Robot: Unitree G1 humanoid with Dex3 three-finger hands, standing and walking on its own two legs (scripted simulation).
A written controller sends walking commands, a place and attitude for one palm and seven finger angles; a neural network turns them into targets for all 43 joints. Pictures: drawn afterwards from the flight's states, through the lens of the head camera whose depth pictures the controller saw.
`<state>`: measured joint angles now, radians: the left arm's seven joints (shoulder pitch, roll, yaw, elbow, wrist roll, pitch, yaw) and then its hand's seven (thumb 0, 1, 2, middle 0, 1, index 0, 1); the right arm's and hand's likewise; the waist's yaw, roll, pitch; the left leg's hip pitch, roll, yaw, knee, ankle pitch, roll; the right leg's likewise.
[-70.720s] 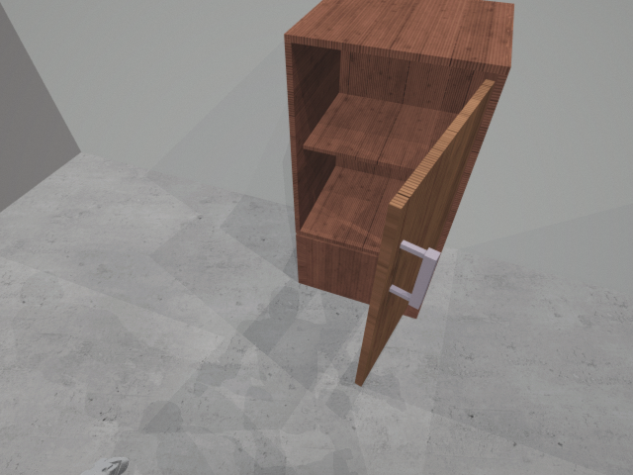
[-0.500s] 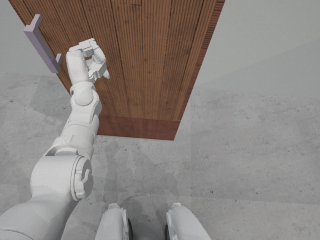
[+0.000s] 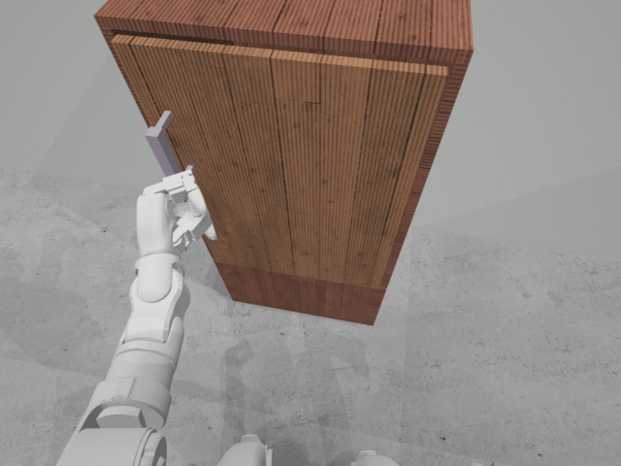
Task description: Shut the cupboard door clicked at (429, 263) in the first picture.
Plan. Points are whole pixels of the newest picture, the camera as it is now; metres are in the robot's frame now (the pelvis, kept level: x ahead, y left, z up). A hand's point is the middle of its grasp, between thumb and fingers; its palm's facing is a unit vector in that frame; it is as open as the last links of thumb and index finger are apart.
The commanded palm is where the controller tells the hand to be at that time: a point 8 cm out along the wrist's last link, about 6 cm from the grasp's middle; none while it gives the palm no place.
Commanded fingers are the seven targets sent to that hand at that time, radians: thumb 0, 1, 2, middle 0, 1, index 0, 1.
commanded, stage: draw the hand back to the body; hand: left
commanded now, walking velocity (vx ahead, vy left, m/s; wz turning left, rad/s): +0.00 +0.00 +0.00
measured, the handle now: (174, 155) +0.57 +0.22 +0.03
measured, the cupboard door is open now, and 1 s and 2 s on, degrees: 0 0 0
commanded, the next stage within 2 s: step back with the hand held close in 1.28 s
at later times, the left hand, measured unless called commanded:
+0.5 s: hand (71, 296) +0.27 +0.22 +0.15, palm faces +0.18 -0.95 -0.25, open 3.4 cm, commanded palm +0.23 +0.27 +0.17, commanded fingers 0.00 0.90 0.90 -0.72 -0.87 -0.72 -0.87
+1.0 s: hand out of the picture +0.17 +0.31 +0.22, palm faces +0.48 -0.76 -0.43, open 6.8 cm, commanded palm +0.13 +0.34 +0.23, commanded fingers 0.00 0.90 0.90 -0.20 -0.30 -0.20 -0.30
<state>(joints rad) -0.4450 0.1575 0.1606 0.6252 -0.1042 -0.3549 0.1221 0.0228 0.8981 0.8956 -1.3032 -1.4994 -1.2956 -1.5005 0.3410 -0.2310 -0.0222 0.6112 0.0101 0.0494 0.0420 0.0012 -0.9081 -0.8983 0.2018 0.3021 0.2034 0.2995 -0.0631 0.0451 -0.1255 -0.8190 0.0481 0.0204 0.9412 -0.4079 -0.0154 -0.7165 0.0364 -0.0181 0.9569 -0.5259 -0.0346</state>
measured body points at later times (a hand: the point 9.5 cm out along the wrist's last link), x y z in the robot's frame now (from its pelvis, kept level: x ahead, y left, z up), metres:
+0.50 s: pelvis -0.01 +0.03 +0.05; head -0.02 +0.01 +0.50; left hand +0.26 +0.27 +0.16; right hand +0.18 -0.20 -0.03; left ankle +0.02 +0.13 -0.68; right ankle -0.04 -0.09 -0.68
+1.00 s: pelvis -0.01 +0.03 +0.06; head -0.03 +0.00 +0.51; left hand +0.14 +0.35 +0.25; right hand +0.19 -0.18 -0.03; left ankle +0.02 +0.13 -0.68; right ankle -0.04 -0.09 -0.68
